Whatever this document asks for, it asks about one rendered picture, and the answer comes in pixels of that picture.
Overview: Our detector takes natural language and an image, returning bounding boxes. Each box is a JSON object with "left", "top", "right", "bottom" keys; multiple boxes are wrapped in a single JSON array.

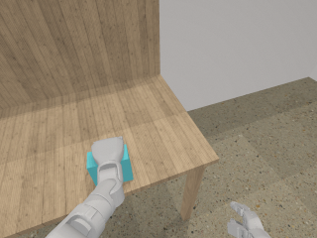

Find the sponge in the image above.
[{"left": 86, "top": 144, "right": 134, "bottom": 186}]

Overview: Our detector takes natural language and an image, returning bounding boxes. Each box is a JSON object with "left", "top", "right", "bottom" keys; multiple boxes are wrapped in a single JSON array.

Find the left robot hand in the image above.
[{"left": 91, "top": 136, "right": 125, "bottom": 166}]

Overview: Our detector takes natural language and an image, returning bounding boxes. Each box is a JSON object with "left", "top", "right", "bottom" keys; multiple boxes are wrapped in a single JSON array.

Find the robot right forearm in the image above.
[{"left": 247, "top": 228, "right": 270, "bottom": 238}]

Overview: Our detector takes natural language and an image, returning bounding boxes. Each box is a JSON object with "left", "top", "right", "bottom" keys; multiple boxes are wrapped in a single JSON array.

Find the robot left forearm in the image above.
[{"left": 46, "top": 160, "right": 125, "bottom": 238}]

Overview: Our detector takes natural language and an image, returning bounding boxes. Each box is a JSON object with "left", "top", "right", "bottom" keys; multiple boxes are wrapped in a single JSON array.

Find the table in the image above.
[{"left": 0, "top": 0, "right": 219, "bottom": 238}]

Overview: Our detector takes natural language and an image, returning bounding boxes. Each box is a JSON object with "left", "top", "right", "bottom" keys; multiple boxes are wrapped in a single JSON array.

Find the right robot hand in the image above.
[{"left": 227, "top": 201, "right": 264, "bottom": 238}]

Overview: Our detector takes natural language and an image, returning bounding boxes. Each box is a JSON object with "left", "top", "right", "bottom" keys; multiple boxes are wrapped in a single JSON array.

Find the robot left upper arm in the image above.
[{"left": 51, "top": 222, "right": 88, "bottom": 238}]

